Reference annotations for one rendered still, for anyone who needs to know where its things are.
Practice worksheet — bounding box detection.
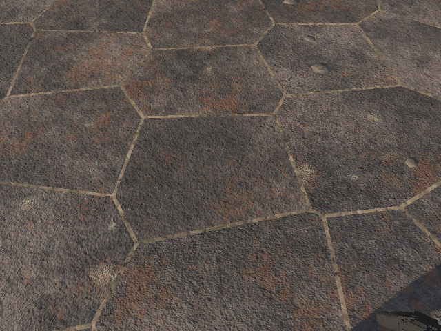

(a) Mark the robot right hand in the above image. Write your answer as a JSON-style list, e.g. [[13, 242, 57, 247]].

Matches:
[[376, 311, 441, 331]]

